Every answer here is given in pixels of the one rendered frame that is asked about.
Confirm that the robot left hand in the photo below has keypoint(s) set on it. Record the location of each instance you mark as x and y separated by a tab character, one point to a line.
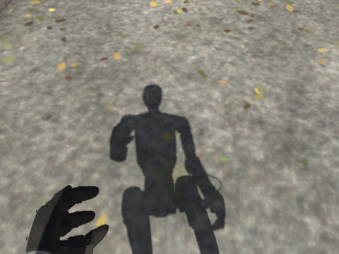
53	221

